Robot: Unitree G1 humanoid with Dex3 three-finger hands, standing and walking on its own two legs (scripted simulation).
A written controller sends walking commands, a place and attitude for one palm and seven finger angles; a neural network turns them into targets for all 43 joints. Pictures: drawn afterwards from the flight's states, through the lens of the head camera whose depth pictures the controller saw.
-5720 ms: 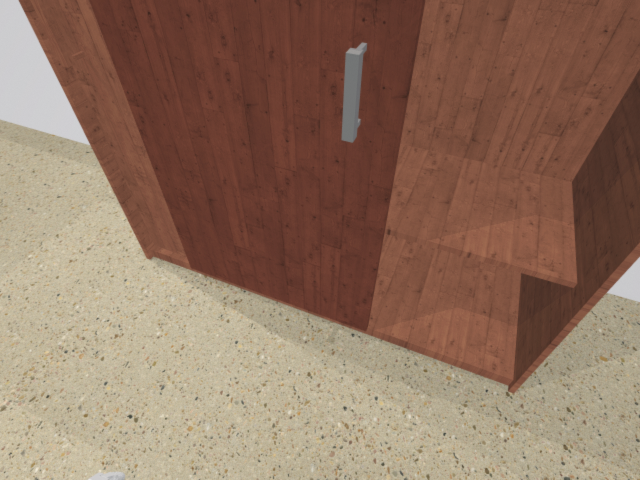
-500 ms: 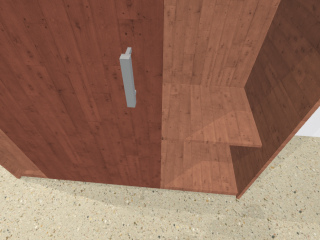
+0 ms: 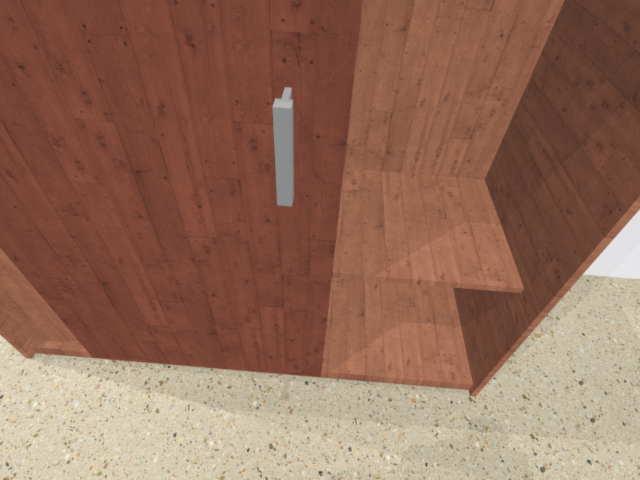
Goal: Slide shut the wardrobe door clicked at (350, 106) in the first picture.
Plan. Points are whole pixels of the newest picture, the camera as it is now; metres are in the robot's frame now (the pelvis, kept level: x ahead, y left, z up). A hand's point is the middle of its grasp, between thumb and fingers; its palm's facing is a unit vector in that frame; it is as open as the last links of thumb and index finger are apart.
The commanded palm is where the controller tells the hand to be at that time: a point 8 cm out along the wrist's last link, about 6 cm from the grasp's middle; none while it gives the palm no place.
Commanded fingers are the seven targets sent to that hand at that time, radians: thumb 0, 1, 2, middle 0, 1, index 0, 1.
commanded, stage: look again from close up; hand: left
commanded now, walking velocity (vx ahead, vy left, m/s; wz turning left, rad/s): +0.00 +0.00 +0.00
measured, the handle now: (286, 148) +0.53 +0.09 +0.15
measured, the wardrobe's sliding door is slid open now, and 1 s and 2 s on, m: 0.49 0.49 0.49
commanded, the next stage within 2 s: shuffle to correct the standing spot in 0.70 s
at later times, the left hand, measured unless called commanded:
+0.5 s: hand out of the picture -0.06 +0.19 -0.17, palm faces +0.02 -0.98 -0.18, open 7.4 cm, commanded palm none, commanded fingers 0.00 0.90 0.90 -0.20 -0.30 -0.20 -0.30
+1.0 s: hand out of the picture -0.04 +0.16 -0.17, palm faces +0.02 -0.99 -0.16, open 7.4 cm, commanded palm none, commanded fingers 0.00 0.90 0.90 -0.20 -0.30 -0.20 -0.30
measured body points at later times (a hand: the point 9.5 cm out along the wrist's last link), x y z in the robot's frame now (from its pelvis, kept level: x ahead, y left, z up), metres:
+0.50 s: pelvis -0.02 +0.02 +0.01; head -0.01 +0.02 +0.46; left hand -0.06 +0.24 -0.16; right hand -0.02 -0.21 -0.15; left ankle +0.01 +0.10 -0.73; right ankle -0.04 -0.13 -0.73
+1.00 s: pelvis +0.00 -0.01 +0.00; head -0.01 +0.00 +0.45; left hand -0.04 +0.21 -0.16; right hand -0.02 -0.22 -0.16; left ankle +0.01 +0.10 -0.73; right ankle -0.04 -0.13 -0.73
